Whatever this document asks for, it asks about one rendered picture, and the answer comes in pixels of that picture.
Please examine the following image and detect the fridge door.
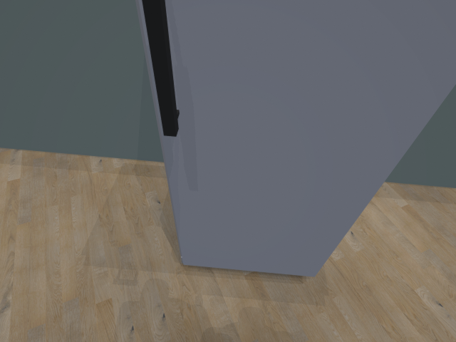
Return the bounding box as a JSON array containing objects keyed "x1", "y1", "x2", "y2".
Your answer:
[{"x1": 138, "y1": 0, "x2": 456, "y2": 277}]

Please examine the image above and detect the handle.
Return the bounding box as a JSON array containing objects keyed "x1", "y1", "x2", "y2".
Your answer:
[{"x1": 142, "y1": 0, "x2": 180, "y2": 137}]

